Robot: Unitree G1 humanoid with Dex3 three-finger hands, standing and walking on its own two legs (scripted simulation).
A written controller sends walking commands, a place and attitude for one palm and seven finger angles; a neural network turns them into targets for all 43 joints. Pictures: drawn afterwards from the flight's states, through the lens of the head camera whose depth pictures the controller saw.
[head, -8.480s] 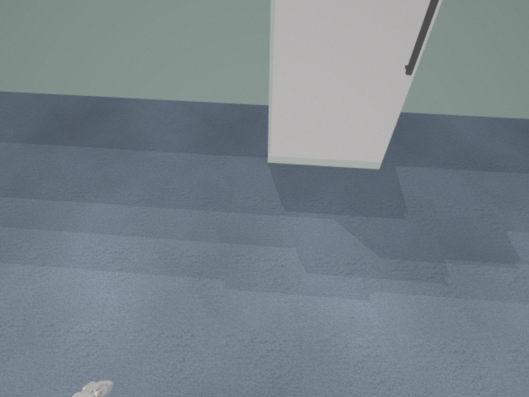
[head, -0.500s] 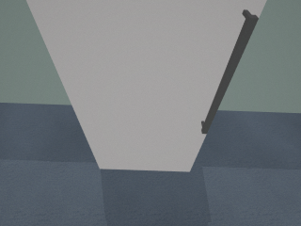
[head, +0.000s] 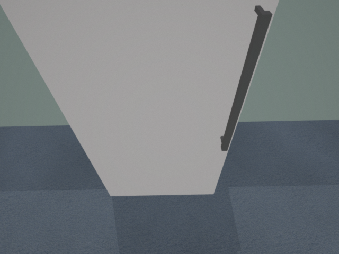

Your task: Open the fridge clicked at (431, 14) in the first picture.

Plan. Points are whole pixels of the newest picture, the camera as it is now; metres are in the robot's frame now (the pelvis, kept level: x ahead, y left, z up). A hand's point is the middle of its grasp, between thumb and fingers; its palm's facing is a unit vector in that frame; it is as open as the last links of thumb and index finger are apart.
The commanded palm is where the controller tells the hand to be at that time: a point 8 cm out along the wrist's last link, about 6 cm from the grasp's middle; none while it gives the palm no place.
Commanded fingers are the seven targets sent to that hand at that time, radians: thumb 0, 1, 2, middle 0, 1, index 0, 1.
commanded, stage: shuffle to correct the standing spot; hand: right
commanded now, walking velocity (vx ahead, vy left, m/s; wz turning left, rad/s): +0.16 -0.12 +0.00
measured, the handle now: (237, 96) +0.52 -0.18 +0.08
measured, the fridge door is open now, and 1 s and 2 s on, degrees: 0 0 0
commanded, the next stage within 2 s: come to a stop and stand still in 0.02 s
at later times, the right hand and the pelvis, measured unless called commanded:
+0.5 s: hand out of the picture +0.11 -0.19 -0.17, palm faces +0.09 +0.97 -0.22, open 7.2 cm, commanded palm none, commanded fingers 0.00 -0.90 -0.90 0.20 0.30 0.20 0.30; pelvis +0.04 -0.01 +0.00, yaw -3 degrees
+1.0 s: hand out of the picture -0.01 -0.19 -0.17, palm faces +0.06 +0.98 -0.17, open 7.4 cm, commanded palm none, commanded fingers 0.00 -0.90 -0.90 0.20 0.30 0.20 0.30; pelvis +0.01 -0.03 +0.01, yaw -2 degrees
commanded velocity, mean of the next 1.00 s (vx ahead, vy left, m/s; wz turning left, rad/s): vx -0.03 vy -0.02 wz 0.00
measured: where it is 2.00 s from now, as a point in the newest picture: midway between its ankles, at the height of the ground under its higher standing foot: outside the picture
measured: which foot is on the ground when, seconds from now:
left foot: down 0.00-0.02, up 0.04-0.26, down 0.28-1.00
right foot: down 0.00-0.32, up 0.34-0.52, down 0.54-1.00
